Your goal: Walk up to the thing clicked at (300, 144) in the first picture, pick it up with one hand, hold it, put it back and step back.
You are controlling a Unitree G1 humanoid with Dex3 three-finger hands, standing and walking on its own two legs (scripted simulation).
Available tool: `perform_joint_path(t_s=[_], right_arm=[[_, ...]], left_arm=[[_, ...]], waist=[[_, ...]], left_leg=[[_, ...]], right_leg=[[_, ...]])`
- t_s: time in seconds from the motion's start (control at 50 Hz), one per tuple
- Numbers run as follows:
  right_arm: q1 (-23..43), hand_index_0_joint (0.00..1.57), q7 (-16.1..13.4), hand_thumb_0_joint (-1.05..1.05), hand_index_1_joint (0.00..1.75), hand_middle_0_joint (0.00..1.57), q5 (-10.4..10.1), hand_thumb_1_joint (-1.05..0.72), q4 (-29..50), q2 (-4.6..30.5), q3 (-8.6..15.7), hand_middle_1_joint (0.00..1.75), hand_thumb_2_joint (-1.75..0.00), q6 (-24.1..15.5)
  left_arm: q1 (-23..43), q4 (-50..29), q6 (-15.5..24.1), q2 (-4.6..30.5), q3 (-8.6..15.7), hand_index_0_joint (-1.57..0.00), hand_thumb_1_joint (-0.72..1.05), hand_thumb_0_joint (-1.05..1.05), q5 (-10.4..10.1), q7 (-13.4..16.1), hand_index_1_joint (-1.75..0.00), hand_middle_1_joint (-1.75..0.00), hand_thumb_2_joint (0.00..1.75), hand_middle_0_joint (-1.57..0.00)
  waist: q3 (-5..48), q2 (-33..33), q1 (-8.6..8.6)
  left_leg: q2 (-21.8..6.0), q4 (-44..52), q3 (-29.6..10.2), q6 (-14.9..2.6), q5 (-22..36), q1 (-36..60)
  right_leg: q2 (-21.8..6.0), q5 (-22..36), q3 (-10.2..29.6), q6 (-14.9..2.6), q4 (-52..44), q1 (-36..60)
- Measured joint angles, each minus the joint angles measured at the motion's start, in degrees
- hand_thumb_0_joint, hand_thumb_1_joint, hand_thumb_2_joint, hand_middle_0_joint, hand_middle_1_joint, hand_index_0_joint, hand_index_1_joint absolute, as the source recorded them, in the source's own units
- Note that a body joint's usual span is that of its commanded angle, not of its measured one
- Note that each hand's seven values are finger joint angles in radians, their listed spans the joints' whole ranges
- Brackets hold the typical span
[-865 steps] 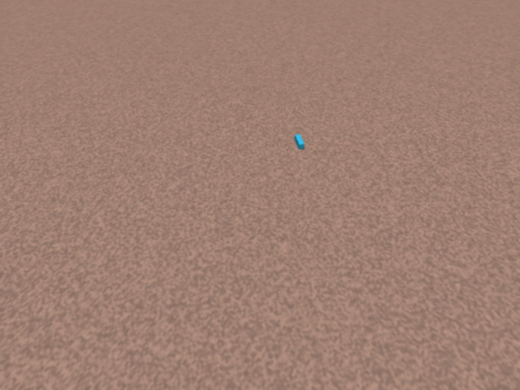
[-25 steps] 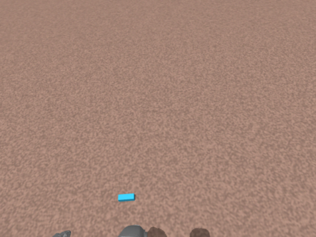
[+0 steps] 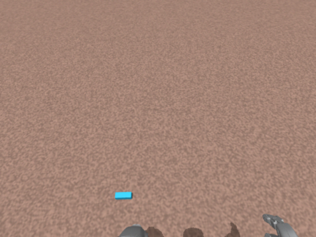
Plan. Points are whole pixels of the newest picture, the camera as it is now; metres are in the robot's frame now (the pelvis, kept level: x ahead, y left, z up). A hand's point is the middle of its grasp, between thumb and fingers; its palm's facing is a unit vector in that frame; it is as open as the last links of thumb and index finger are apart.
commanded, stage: walk up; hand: left
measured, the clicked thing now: (123, 195) +0.42 +0.25 -0.74
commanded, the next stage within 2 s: none
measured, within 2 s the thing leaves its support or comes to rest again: neither
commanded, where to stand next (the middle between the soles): +0.04 +0.01 m, yaw +1 degrees
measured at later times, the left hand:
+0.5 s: hand out of the picture +0.06 +0.27 -0.14, palm faces -0.03 -0.94 -0.34, open 7.4 cm
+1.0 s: hand out of the picture +0.09 +0.26 -0.13, palm faces -0.02 -0.93 -0.36, open 7.4 cm
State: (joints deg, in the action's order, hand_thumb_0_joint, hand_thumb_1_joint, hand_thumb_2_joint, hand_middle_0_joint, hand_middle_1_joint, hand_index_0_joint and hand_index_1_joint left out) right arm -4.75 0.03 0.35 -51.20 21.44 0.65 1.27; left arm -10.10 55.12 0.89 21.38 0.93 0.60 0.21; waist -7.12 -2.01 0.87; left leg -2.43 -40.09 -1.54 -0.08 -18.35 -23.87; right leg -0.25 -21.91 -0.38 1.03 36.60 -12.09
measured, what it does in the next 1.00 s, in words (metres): stands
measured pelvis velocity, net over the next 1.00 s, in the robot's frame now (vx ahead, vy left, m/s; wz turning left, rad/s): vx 0.01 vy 0.00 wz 0.01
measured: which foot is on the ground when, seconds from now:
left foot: down 0.00-1.00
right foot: down 0.00-1.00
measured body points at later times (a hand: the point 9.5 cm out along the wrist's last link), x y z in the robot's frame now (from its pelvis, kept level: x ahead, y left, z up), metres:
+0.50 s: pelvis +0.00 +0.01 +0.02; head +0.01 +0.02 +0.47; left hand +0.06 +0.32 -0.12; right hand +0.07 -0.29 -0.11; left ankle +0.09 +0.13 -0.72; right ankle -0.02 -0.14 -0.72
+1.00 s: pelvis +0.01 +0.00 +0.02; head +0.03 +0.00 +0.47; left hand +0.09 +0.31 -0.11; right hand +0.11 -0.29 -0.11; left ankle +0.09 +0.13 -0.72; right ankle -0.02 -0.14 -0.72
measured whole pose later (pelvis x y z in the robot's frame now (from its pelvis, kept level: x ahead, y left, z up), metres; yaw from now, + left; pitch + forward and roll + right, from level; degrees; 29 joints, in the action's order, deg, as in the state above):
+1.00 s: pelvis +0.01 +0.00 +0.02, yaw +1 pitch -2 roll -1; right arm -3.7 1.6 0.5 -63.2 20.0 1.2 1.2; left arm -6.4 63.0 1.4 20.8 0.6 0.6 -0.1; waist -3.8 -1.1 -0.5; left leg -1.7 -22.7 -0.8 0.9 -5.5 -15.2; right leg -1.4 -15.2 -0.8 1.8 21.5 -4.2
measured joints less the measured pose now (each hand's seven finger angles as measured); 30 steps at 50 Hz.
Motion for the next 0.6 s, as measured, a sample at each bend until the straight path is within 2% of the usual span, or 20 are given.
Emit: perform_joint_path(t_s=[0.02,0.04,0.08,0.14,0.24,0.3,0.34,0.6], right_arm=[[0.07,0.20,0.28,0.01,0.30,0.21,0.13,-0.91,-0.34,-0.08,0.10,0.30,-0.90,0.06],[0.09,0.20,0.57,0.01,0.30,0.21,0.09,-0.91,-0.72,0.07,0.20,0.30,-0.90,-0.04],[0.06,0.20,1.02,0.01,0.30,0.21,-0.08,-0.91,-1.75,0.84,0.60,0.30,-0.90,-0.31],[0.02,0.20,1.29,0.01,0.30,0.21,0.03,-0.91,-3.87,0.87,0.75,0.30,-0.90,-0.03],[-1.07,0.20,2.11,0.01,0.30,0.21,0.68,-0.91,-6.68,-0.21,0.42,0.30,-0.90,0.46],[-1.73,0.20,2.31,0.01,0.30,0.21,0.88,-0.91,-7.90,-0.64,0.17,0.30,-0.90,0.23],[-2.07,0.20,2.32,0.01,0.30,0.21,0.87,-0.91,-8.69,-0.89,0.09,0.30,-0.90,0.10],[-1.63,0.20,1.81,0.01,0.30,0.21,0.37,-0.91,-10.78,-1.67,0.20,0.30,-0.90,-0.11]], left_arm=[[-0.44,0.45,-0.04,0.15,-0.10,-0.20,0.90,0.01,0.17,-0.09,-0.30,-0.30,0.90,-0.20],[-0.68,0.92,-0.08,0.20,-0.16,-0.20,0.90,0.01,0.24,-0.14,-0.30,-0.30,0.90,-0.20],[-0.57,1.77,0.04,0.04,-0.26,-0.20,0.90,0.01,0.21,-0.17,-0.30,-0.31,0.90,-0.20],[0.09,2.52,0.17,0.33,-0.10,-0.20,0.90,0.01,0.08,-0.28,-0.30,-0.31,0.90,-0.20],[0.42,3.52,-0.12,1.00,0.01,-0.20,0.90,0.01,0.12,-0.58,-0.30,-0.30,0.90,-0.20],[0.79,4.19,0.20,0.99,-0.01,-0.20,0.90,0.01,0.05,-0.74,-0.30,-0.30,0.90,-0.20],[0.97,4.59,0.39,0.89,-0.07,-0.20,0.90,0.01,-0.03,-0.82,-0.30,-0.30,0.90,-0.20],[1.21,7.08,0.46,-0.31,-0.42,-0.20,0.90,0.01,-0.03,-0.71,-0.30,-0.30,0.90,-0.20]], waist=[[0.42,0.46,0.05],[0.59,0.50,-0.12],[0.53,-0.58,-0.62],[0.46,-0.53,-0.34],[2.18,0.74,-0.60],[2.42,0.95,-0.98],[2.39,1.06,-1.15],[3.29,1.58,-1.54]], left_leg=[[0.65,0.52,0.53,-0.24,-1.27,0.48],[0.95,1.82,0.92,-0.45,0.61,1.17],[0.74,4.61,0.86,-0.11,8.89,2.35],[1.06,5.82,1.14,0.47,8.89,3.50],[1.43,9.20,1.52,0.07,8.64,4.36],[1.16,11.27,1.22,0.00,10.58,4.68],[0.95,12.32,1.04,0.15,12.28,4.99],[0.62,15.14,0.70,0.64,12.82,6.46]], right_leg=[[-0.73,-0.22,0.39,0.06,0.39,-0.13],[-1.22,-0.31,0.46,0.20,0.54,0.01],[-1.30,-0.26,-0.11,0.59,0.42,0.68],[-1.72,0.42,0.05,0.94,-0.45,1.56],[-2.03,2.26,0.34,0.34,-3.98,2.16],[-1.64,3.94,0.16,0.34,-6.56,2.72],[-1.39,4.67,0.06,0.68,-7.74,3.15],[-1.01,6.25,-0.28,0.87,-12.02,5.29]])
